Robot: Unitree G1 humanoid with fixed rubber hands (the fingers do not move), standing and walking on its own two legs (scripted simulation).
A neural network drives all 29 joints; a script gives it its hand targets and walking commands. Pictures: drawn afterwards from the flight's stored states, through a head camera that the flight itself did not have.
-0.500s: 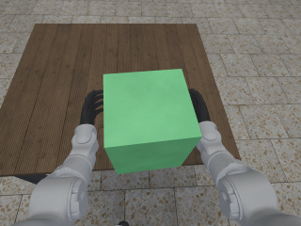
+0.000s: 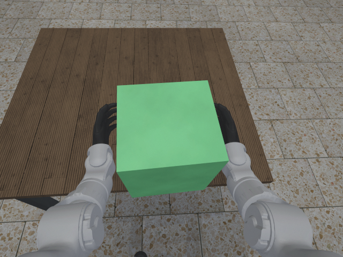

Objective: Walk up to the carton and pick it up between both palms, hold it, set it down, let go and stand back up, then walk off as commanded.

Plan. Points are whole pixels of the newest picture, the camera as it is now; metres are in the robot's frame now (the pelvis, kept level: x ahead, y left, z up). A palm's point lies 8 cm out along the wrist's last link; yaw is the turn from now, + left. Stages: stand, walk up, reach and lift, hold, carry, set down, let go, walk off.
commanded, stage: reach and lift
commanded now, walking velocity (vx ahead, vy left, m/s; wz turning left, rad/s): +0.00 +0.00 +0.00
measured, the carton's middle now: (166, 144) +0.40 +0.03 -0.03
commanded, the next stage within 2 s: none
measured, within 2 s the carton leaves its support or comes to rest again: leaves its support in 1.02 s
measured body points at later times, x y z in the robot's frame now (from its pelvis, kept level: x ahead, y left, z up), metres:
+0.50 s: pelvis +0.00 +0.00 +0.00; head +0.11 +0.02 +0.44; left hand +0.41 +0.19 +0.00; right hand +0.42 -0.12 +0.01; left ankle +0.03 +0.13 -0.72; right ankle -0.05 -0.10 -0.72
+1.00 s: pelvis -0.01 +0.00 +0.00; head +0.09 +0.02 +0.44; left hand +0.40 +0.19 +0.00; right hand +0.41 -0.12 +0.01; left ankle +0.03 +0.13 -0.72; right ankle -0.05 -0.10 -0.72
